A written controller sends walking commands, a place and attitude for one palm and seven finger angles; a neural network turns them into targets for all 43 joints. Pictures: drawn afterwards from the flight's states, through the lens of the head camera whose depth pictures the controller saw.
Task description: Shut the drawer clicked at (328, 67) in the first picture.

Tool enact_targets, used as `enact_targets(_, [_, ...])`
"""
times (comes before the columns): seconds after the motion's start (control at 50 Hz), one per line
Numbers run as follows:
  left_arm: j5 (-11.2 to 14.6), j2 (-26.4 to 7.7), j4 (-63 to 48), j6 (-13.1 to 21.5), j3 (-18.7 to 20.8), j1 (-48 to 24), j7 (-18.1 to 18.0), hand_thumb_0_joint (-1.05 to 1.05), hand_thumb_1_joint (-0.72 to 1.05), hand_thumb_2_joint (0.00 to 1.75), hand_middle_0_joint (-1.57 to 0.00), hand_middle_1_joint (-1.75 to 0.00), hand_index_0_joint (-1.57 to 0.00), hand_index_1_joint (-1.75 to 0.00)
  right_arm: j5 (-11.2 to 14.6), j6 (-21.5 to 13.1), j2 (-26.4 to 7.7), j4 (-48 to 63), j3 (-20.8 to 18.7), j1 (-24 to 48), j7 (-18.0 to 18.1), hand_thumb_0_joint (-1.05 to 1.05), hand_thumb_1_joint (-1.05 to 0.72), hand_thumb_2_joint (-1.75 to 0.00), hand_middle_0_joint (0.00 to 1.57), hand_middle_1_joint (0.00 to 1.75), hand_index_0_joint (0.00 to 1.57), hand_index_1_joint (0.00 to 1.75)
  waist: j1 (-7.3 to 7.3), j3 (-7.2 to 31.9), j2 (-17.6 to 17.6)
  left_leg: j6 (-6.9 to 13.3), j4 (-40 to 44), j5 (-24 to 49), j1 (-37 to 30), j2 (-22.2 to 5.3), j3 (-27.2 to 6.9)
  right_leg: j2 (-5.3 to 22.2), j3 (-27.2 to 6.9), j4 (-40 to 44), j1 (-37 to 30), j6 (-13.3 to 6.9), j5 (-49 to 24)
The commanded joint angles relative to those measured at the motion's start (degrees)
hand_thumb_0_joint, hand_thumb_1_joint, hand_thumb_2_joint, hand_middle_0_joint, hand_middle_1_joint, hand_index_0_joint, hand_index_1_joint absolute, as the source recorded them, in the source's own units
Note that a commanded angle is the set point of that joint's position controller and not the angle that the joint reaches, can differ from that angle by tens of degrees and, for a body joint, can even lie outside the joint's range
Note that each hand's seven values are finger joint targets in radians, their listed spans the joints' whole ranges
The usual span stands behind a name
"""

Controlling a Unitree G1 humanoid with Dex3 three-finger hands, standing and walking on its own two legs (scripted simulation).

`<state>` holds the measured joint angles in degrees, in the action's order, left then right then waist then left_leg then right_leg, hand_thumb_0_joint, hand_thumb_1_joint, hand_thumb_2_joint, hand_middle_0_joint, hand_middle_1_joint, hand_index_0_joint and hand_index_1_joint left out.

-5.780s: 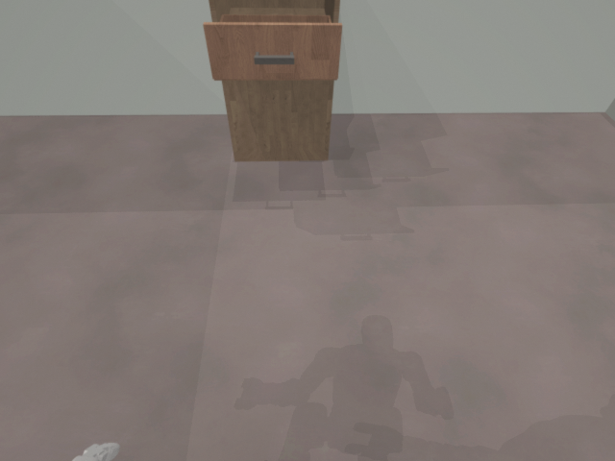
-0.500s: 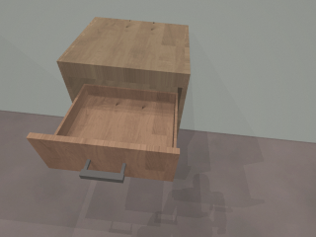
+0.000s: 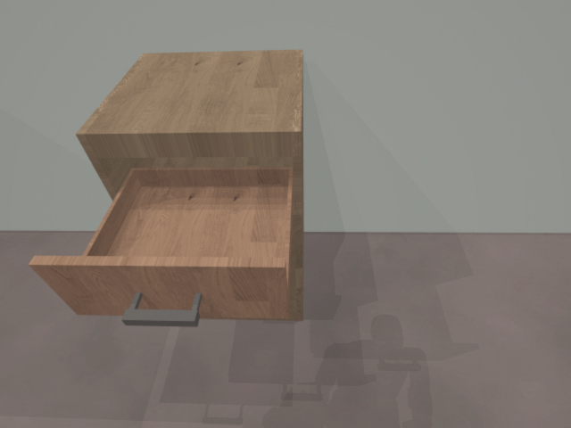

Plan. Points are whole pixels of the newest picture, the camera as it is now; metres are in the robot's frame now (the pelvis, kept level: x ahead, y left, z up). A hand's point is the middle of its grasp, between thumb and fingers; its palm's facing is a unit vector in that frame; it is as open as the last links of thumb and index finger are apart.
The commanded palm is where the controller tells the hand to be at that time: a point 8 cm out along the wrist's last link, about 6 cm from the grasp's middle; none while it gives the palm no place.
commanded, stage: come to a stop and stand still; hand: left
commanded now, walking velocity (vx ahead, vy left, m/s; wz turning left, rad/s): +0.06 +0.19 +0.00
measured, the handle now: (164, 307) +0.33 +0.26 -0.09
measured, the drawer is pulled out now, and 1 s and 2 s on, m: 0.30 0.30 0.30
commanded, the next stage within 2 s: look again from close up in 0.82 s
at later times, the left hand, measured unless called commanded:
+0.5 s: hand out of the picture +0.00 +0.23 -0.19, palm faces +0.06 -0.98 -0.21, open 7.4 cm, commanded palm none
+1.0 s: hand out of the picture +0.02 +0.24 -0.18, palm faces +0.01 -0.98 -0.22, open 7.4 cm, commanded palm none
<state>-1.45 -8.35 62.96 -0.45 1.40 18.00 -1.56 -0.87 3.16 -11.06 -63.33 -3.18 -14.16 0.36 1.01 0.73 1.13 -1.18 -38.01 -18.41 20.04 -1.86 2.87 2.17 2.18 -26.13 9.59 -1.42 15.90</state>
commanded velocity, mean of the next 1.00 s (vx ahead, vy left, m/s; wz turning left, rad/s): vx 0.00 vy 0.02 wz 0.00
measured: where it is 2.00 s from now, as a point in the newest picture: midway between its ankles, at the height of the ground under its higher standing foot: outside the picture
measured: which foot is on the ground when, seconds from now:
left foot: up 0.00-0.26, down 0.28-1.00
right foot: down 0.00-1.00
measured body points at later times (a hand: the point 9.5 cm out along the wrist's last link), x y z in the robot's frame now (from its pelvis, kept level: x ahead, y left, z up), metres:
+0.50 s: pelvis -0.01 +0.06 -0.01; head +0.01 +0.05 +0.44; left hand -0.01 +0.29 -0.17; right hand +0.04 -0.18 -0.17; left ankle -0.04 +0.14 -0.74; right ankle -0.02 -0.10 -0.74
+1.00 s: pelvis +0.01 +0.06 -0.01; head +0.02 +0.05 +0.44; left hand +0.02 +0.29 -0.16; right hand +0.01 -0.16 -0.17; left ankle -0.04 +0.14 -0.74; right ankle -0.02 -0.10 -0.74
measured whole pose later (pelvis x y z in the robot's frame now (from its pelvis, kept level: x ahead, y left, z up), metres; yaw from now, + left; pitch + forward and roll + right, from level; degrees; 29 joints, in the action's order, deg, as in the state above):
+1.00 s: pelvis +0.01 +0.06 -0.01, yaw +0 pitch -1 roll +1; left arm -0.6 -9.3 61.5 -0.6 -0.3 14.7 -2.1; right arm -0.4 -1.2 -9.5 -62.3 1.1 -16.2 1.7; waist -0.2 -3.3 0.4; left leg 3.3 -25.7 -18.3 6.5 2.2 6.4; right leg 5.6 0.6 -28.6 10.1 3.8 17.1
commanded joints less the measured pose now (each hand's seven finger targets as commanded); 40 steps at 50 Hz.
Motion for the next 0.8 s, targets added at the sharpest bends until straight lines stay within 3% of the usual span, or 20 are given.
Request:
enact_targets(0.0, [0.2,-10.0,-3.5,1.6,2.0,-0.3,-0.5,0.0,0.9,0.9,-0.2,-0.3,-0.2,-0.3,0.0,-1.8,-2.2,2.8,-0.1,-1.7,-0.5,0.0,-0.9,-0.9,0.2,0.3,0.2,0.3,-0.12,-7.9,-6.8,-0.5,-6.3,-0.6,3.9,0.0,-1.1,13.6,-11.7,15.5,3.3,-6.2,-1.7])
enact_targets(0.1, [0.1,-10.0,-2.0,1.6,2.8,3.8,-0.9,0.0,0.9,0.9,-0.2,-0.3,-0.2,-0.3,0.3,-2.1,-2.3,4.3,0.3,-0.6,0.4,0.0,-0.9,-0.9,0.2,0.3,0.2,0.3,2.17,-2.8,-10.1,-1.1,-1.9,-5.1,4.4,-0.1,-0.7,15.8,-12.0,9.5,-7.3,-9.0,-23.4])
enact_targets(0.14, [0.1,-10.1,-1.2,1.4,2.9,3.8,-1.2,0.0,0.9,0.9,-0.2,-0.3,-0.2,-0.3,0.4,-2.3,-1.7,4.3,0.7,-0.6,0.7,0.0,-0.9,-0.9,0.2,0.3,0.2,0.3,2.29,-1.1,-9.1,-1.1,3.1,-4.9,1.1,0.3,-0.6,15.6,-11.8,7.3,-8.0,-9.0,-29.0])
enact_targets(0.16, [0.2,-10.0,-1.1,1.4,2.9,3.2,-1.2,0.0,0.9,0.9,-0.2,-0.3,-0.2,-0.3,0.5,-2.4,-1.2,3.8,0.9,-1.8,0.9,0.0,-0.9,-0.9,0.2,0.3,0.2,0.3,1.67,0.0,-10.1,-1.0,6.8,-2.9,-1.9,0.6,-0.4,14.5,-11.0,6.2,-7.6,-8.2,-29.5])
enact_targets(0.2, [0.7,-8.9,-0.9,1.2,2.5,0.5,-1.2,0.0,0.9,0.9,-0.2,-0.3,-0.2,-0.3,0.6,-2.8,-0.6,1.9,1.2,-5.2,1.2,0.0,-0.9,-0.9,0.2,0.3,0.2,0.3,-0.3,0.3,-10.2,-0.5,16.9,6.6,-11.7,0.8,0.1,11.5,-8.6,4.4,-1.9,-5.3,-23.6])
enact_targets(0.22, [0.9,-7.5,-0.9,1.0,2.1,-0.2,-1.1,0.0,0.9,0.9,-0.2,-0.3,-0.2,-0.3,0.4,-3.3,-1.6,1.1,1.3,-6.3,1.4,0.0,-0.9,-0.9,0.2,0.3,0.2,0.3,-0.69,-0.2,-6.8,0.2,19.4,11.1,-15.5,-1.1,-1.4,8.7,-7.1,2.8,1.6,-3.4,-18.6])
enact_targets(0.24, [0.2,-7.2,0.7,3.1,0.9,6.0,-3.1,0.0,0.9,0.9,-0.2,-0.3,-0.2,-0.3,-0.1,-4.3,-4.5,5.1,1.3,-0.7,0.7,0.0,-0.9,-0.9,0.2,0.3,0.2,0.3,1.57,-2.6,-3.5,0.1,4.2,8.1,-6.9,-3.1,-0.2,8.8,-9.0,1.7,-1.6,-0.7,-35.1])
enact_targets(0.26, [-0.1,-10.9,-2.6,3.8,1.9,3.4,-2.7,0.0,0.9,0.9,-0.2,-0.3,-0.2,-0.3,-0.1,-3.6,-1.9,7.2,1.6,-4.9,0.5,0.0,-0.9,-0.9,0.2,0.3,0.2,0.3,-1.15,1.7,-6.9,1.2,3.0,-3.9,-3.4,-1.8,-1.0,12.7,-12.1,4.2,-2.2,-2.9,-27.0])
enact_targets(0.28, [-0.2,-9.1,-3.3,3.9,1.4,1.0,-2.6,0.0,0.9,0.9,-0.2,-0.3,-0.2,-0.3,-0.1,-3.8,-1.4,6.5,1.9,-6.8,0.5,0.0,-0.9,-0.9,0.2,0.3,0.2,0.3,-2.86,1.5,-5.4,1.4,5.7,-3.1,-6.3,-2.6,-1.3,12.6,-10.1,3.5,2.1,-4.2,-20.0])
enact_targets(0.3, [0.1,-8.9,-4.5,3.3,1.1,-0.8,-2.1,0.0,0.9,0.9,-0.2,-0.3,-0.2,-0.3,-0.2,-4.1,-0.8,5.9,2.2,-8.0,0.3,0.0,-0.9,-0.9,0.2,0.3,0.2,0.3,-3.25,1.3,2.6,1.1,10.6,2.1,-8.8,-1.9,-0.9,9.7,-7.0,0.0,2.6,-4.1,-15.4])
enact_targets(0.32, [0.3,-8.2,-4.6,2.6,0.8,-0.7,-1.7,0.0,0.9,0.9,-0.2,-0.3,-0.2,-0.3,-0.3,-4.7,-2.2,6.0,2.4,-7.6,0.2,0.0,-0.9,-0.9,0.2,0.3,0.2,0.3,-2.41,-0.7,8.1,1.9,12.4,9.5,-6.9,-3.4,-4.2,5.6,-3.7,-3.9,3.2,-2.4,-9.1])
enact_targets(0.34, [0.4,-7.0,-4.4,2.0,0.3,0.1,-1.4,0.0,0.9,0.9,-0.2,-0.3,-0.2,-0.3,-0.3,-4.9,-3.8,6.5,2.4,-6.5,0.4,0.0,-0.9,-0.9,0.2,0.3,0.2,0.3,-1.42,-2.1,11.3,3.3,14.0,17.1,-4.8,-5.8,-6.6,2.7,-0.9,-5.3,2.5,-1.1,-3.8])
enact_targets(0.38, [0.3,-5.7,-3.9,1.2,-0.5,1.8,-1.2,0.0,0.9,0.9,-0.2,-0.3,-0.2,-0.3,-0.1,-4.8,-4.9,7.8,2.7,-4.6,1.0,0.0,-0.9,-0.9,0.2,0.3,0.2,0.3,-0.16,-4.7,6.1,4.9,15.0,16.4,-2.9,-6.4,-7.4,1.4,0.0,-3.7,1.9,-0.4,0.9])
enact_targets(0.44, [0.4,-5.5,-4.2,0.9,-0.8,1.4,-0.9,0.0,0.9,0.9,-0.2,-0.3,-0.2,-0.3,-0.1,-5.0,-5.4,7.9,2.7,-4.7,1.2,0.0,-0.9,-0.9,0.2,0.3,0.2,0.3,-0.34,-5.7,0.0,4.6,15.8,14.6,-3.6,-5.4,-7.1,2.1,-1.2,-2.9,2.4,-0.3,-1.5])
enact_targets(0.46, [0.4,-5.8,-4.4,0.7,-0.8,1.3,-0.9,0.0,0.9,0.9,-0.2,-0.3,-0.2,-0.3,0.0,-5.0,-5.7,7.9,2.7,-4.8,1.2,0.0,-0.9,-0.9,0.2,0.3,0.2,0.3,-0.62,-5.7,-0.1,4.4,16.2,14.8,-4.3,-5.2,-7.1,2.3,-1.4,-3.0,2.5,-0.3,-2.2])
enact_targets(0.5, [0.5,-6.2,-4.7,0.4,-0.8,0.9,-0.8,0.0,0.9,0.9,-0.2,-0.3,-0.2,-0.3,-0.1,-5.1,-5.9,7.6,2.9,-4.9,1.2,0.0,-0.9,-0.9,0.2,0.3,0.2,0.3,-0.59,-5.6,2.9,4.5,18.0,16.7,-5.1,-5.4,-7.6,2.0,-1.0,-3.7,2.3,0.1,-2.0])
enact_targets(0.68, [0.8,-6.9,-4.5,0.3,-0.8,1.2,-0.9,0.0,0.9,0.9,-0.2,-0.3,-0.2,-0.3,0.0,-5.2,-6.3,6.1,3.0,-4.7,1.5,0.0,-0.9,-0.9,0.2,0.3,0.2,0.3,-0.52,-3.5,-0.1,4.0,17.3,23.5,-10.1,-4.5,-6.0,3.4,-2.1,-2.3,0.8,0.5,-7.9])
enact_targets(0.78, [0.9,-7.2,-4.1,0.4,-0.8,0.9,-1.1,0.0,0.9,0.9,-0.2,-0.3,-0.2,-0.3,0.2,-5.2,-6.1,4.7,3.0,-5.2,1.6,0.0,-0.9,-0.9,0.2,0.3,0.2,0.3,-0.68,-2.6,0.5,3.6,16.5,28.4,-12.2,-4.3,-4.9,3.9,-1.9,-2.4,0.0,0.8,-11.5])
